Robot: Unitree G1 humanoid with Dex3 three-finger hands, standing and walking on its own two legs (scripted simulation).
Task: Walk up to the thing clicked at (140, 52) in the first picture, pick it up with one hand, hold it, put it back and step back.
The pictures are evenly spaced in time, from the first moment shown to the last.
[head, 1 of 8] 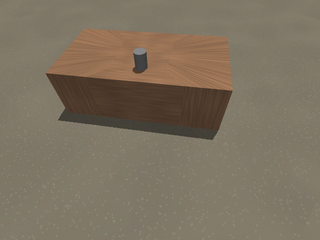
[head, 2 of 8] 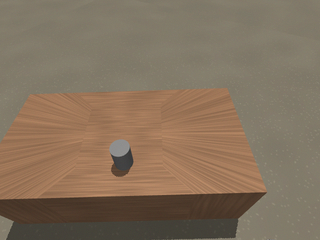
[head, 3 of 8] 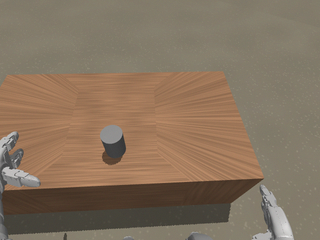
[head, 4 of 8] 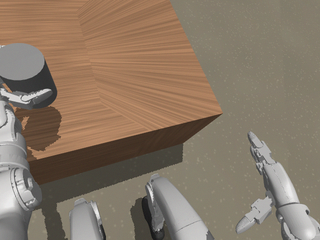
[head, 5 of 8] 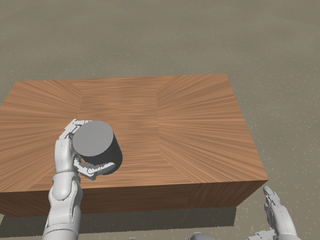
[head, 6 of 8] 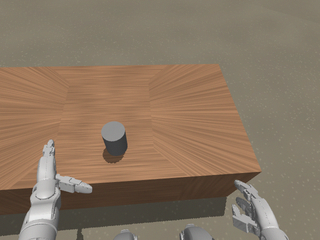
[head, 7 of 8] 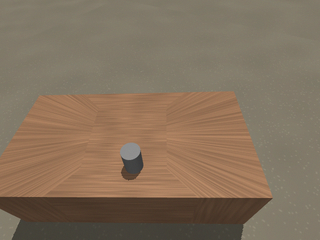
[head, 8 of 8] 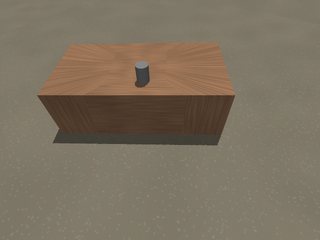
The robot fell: no
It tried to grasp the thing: yes
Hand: left
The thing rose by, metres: 0.30
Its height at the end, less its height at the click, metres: +0.00
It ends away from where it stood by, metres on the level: 0.03
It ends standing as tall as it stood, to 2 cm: yes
